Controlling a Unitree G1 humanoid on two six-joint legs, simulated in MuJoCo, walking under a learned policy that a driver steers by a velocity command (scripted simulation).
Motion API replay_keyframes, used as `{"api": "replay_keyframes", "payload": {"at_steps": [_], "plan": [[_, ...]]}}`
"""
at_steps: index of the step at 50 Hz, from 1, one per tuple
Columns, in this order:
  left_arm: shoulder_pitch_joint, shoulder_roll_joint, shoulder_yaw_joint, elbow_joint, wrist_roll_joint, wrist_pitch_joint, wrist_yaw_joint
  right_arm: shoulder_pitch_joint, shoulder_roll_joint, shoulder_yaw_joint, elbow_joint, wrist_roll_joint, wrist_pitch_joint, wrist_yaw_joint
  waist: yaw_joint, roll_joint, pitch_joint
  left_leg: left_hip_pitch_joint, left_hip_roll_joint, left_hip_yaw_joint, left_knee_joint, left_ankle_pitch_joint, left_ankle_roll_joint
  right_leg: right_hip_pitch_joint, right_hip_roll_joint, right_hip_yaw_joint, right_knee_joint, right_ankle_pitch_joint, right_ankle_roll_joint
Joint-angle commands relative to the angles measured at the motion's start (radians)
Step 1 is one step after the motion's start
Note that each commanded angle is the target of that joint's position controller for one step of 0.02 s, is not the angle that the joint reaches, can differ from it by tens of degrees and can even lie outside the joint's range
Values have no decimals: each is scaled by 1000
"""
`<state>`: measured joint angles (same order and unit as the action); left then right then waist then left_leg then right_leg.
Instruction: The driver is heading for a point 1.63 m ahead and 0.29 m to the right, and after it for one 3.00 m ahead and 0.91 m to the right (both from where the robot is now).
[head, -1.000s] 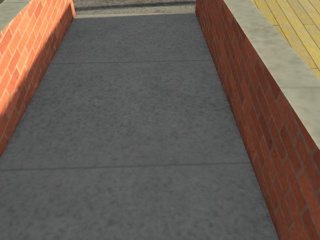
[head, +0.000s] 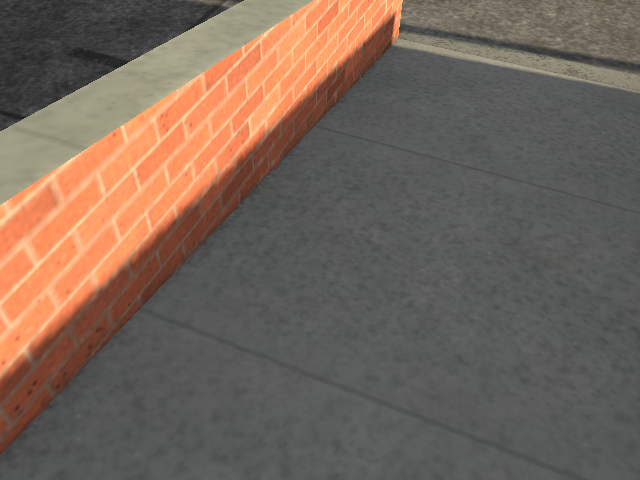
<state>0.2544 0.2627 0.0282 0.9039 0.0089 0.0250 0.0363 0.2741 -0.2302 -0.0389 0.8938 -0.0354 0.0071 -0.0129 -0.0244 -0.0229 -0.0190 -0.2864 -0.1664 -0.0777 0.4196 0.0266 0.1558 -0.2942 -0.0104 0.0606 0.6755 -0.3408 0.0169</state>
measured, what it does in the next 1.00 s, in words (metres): goes down, turning right: right foot, then left foot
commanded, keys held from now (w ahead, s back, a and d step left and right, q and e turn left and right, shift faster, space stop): no key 0.06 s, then w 0.28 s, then w+e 0.46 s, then e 0.20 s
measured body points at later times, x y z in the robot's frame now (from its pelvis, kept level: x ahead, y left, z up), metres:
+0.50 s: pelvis +0.10 +0.02 -0.01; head +0.11 +0.03 +0.44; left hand +0.04 +0.27 -0.16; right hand +0.22 -0.25 -0.12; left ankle +0.12 +0.10 -0.75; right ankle -0.02 -0.13 -0.72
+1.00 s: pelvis +0.33 -0.02 -0.08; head +0.37 -0.04 +0.37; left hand +0.54 +0.18 -0.21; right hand +0.23 -0.25 -0.23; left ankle +0.20 +0.13 -0.65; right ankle +0.40 -0.07 -0.80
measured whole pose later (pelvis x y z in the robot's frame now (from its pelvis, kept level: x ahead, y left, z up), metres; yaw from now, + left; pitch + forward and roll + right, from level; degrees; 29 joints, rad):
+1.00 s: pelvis +0.33 -0.02 -0.08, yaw -18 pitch +0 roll +0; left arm 0.11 0.25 0.06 0.90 0.02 -0.06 -0.03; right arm 0.36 -0.21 -0.04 1.00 0.01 -0.07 -0.06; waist -0.04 0.00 0.10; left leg -0.33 0.04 0.09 1.44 -0.58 0.01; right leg -0.42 0.09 -0.12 0.59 -0.02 -0.17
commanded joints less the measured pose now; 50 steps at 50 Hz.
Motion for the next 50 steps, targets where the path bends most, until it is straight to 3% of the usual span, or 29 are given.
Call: {"api": "replay_keyframes", "payload": {"at_steps": [1, 2, 3, 4, 5, 7, 8, 13, 18, 20, 21, 22, 23, 24, 25, 26, 27, 29, 31, 33, 38, 41, 43, 45, 46, 47, 48, 49, 50], "plan": [[94, 51, 3, -5, -7, -22, 7, 33, -115, -14, -32, 9, -4, -6, 33, 88, -5, 18, 284, -305, -80, 47, 58, 120, 9, -17, -274, 52, -41], [106, 66, 2, 6, 5, -32, 10, 47, -98, -7, -32, 15, -9, -6, 28, 47, -3, -30, 258, -290, -42, 7, 20, 194, -39, 34, -367, 125, -52], [47, 142, 14, -8, 22, -40, 8, 66, -70, -1, -36, 34, -13, 0, -11, -115, 15, -71, 164, -177, 13, -125, -29, 146, -162, 204, -386, 193, -96], [-3, 97, -5, -18, 42, -54, -8, 55, -76, 1, -20, 32, -11, 1, -21, -134, 46, -29, 89, -83, 58, -308, -40, 43, -247, 252, -447, 235, -141], [8, 70, -14, -7, 41, -66, -21, 52, -80, 0, -7, 17, -14, 5, -18, -111, 59, 19, 91, -54, 64, -329, -35, 11, -237, 219, -448, 163, -146], [32, 131, 9, 18, 18, -65, -27, 23, -103, -12, 2, 4, -18, 16, 3, -144, 124, -23, 68, 14, 140, -370, -26, -19, -183, 229, -500, -248, -134], [50, 145, 16, 26, 12, -64, -28, 1, -110, -15, -4, -9, -23, 28, 16, -164, 151, -81, 72, 45, 205, -384, -26, 2, -202, 261, -523, -302, -154], [157, 113, 29, 74, 12, -85, -37, -99, -83, -13, -31, -4, -58, 47, 61, -90, 174, -313, 162, 93, 327, -376, -65, 208, -258, 297, -537, -116, -217], [196, 116, 42, 106, 15, -99, -44, -159, -70, -12, -55, 3, -74, 46, 74, -103, 137, -193, 158, 149, 225, -354, -84, 200, -225, 207, -471, 203, -211], [180, 117, 45, 110, 11, -94, -44, -103, -56, -11, -46, 10, -82, 42, 31, -86, 123, -36, 133, 166, 107, -278, -86, 120, -200, 186, -406, 276, -188], [155, 108, 43, 107, -3, -95, -41, -43, -65, -17, -21, 11, -87, 34, -1, -61, 122, 97, 117, 165, 40, -210, -92, 37, -175, 182, -365, 274, -164], [138, 99, 40, 99, -4, -100, -37, 51, -98, -30, 9, 7, -95, 23, -43, -38, 87, 265, 135, 119, 15, -209, -85, -55, -138, 159, -279, 276, -138], [111, 51, 27, 61, -22, -107, -42, 178, -193, -59, 33, -5, -103, 10, -107, 98, 9, 454, 305, -89, -50, -385, -42, -221, -50, 86, -88, 164, -91], [91, -1, 13, 20, -28, -110, -39, 262, -290, -82, 41, -10, -102, 7, -131, 296, -40, 501, 531, -374, -202, -520, 35, -328, 43, -53, 202, -122, -66], [95, 87, 40, 29, -6, -97, -31, 217, -252, -70, 33, -7, -94, 7, -85, 167, 32, 383, 591, -430, -225, -513, 65, -359, 13, -10, 330, -196, -98], [101, 55, 39, 36, 7, -91, -40, 173, -213, -59, 22, 1, -91, 9, -58, 97, 70, 322, 565, -365, -215, -474, 82, -344, -30, 20, 358, -132, -118], [97, 16, 31, 42, 13, -88, -51, 113, -171, -52, 11, 5, -95, 9, -41, 110, 115, 259, 529, -298, -260, -486, 74, -352, -63, 19, 354, -60, -122], [86, 14, 37, 47, 25, -76, -65, 55, -122, -37, 4, 10, -109, 4, -13, 128, 147, 219, 455, -133, -284, -290, 22, -330, -92, 8, 323, 53, -108], [84, 15, 43, 44, 26, -66, -68, 90, -117, -35, 31, 17, -121, -3, 7, 112, 115, 251, 421, -2, -235, 56, -2, -318, -84, -15, 296, 134, -96], [48, -5, 40, 26, 23, -63, -72, 114, -109, -33, 56, 25, -132, -9, 20, 102, 100, 272, 403, 88, -209, 235, -8, -328, -78, -43, 236, 228, -89], [-153, -34, 18, -46, 17, -67, -87, 118, -90, -19, 91, 33, -143, -18, -2, 100, 126, 187, 354, 239, -162, 259, -26, -211, -27, -148, -82, 547, -90], [-199, -13, 17, -62, 37, -67, -99, 160, -94, -15, 122, 39, -138, -33, -8, 76, 139, 231, 380, 255, -66, 300, -36, -177, -11, -169, -178, 584, -122], [-115, 9, 25, -32, 53, -76, -100, 162, -106, -17, 129, 36, -126, -46, 26, 65, 104, 241, 377, 277, 130, 447, -53, -81, 46, -206, -203, 550, -141], [121, 47, 46, 52, 60, -97, -88, 143, -117, -20, 118, 29, -110, -46, 113, 70, -10, 172, 364, 293, 503, 375, -72, 152, 80, -188, -225, 556, -174], [210, 105, 67, 81, 62, -113, -75, 119, -118, -25, 104, 41, -105, -40, 168, -18, -51, 46, 272, 326, 838, 23, -103, 298, 3, -128, -285, 863, -218], [196, 202, 84, 62, 52, -116, -70, 212, -47, -21, 73, 45, -100, -40, 92, -193, -149, -293, 161, 290, 1203, -850, -131, 601, -266, 122, -4, 1695, -292], [253, 242, 91, 31, 5, -103, -72, 275, -81, -23, 42, 65, -90, -44, 115, -115, -380, -418, 164, 98, 1278, -787, -153, 783, -445, 362, -22, 1831, -447], [179, 219, 89, -1, -11, -74, -55, 194, -98, -23, 23, 47, -79, -49, 119, -26, -320, -462, 198, 69, 1255, -640, -164, 665, -422, 365, -144, 1477, -469], [27, 193, 87, -43, -13, -43, -25, 187, -58, -7, 7, 33, -67, -49, 59, -61, -228, -516, 209, 78, 1212, -562, -173, 482, -434, 407, -286, 791, -483]]}}
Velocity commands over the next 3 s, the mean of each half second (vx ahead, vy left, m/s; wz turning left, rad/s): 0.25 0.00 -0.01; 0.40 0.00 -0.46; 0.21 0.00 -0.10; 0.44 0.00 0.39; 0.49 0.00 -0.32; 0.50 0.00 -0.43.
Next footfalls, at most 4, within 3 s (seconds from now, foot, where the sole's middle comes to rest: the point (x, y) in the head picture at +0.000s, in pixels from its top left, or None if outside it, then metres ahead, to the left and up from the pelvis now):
0.04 right None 0.01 -0.13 -0.78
0.44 left None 0.15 0.11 -0.79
0.92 right None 0.43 -0.09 -0.84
1.54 left None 0.52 0.11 -0.84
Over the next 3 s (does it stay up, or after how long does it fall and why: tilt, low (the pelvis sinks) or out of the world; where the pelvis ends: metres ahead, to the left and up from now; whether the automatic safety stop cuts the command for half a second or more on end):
stays up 1.20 -0.15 -0.19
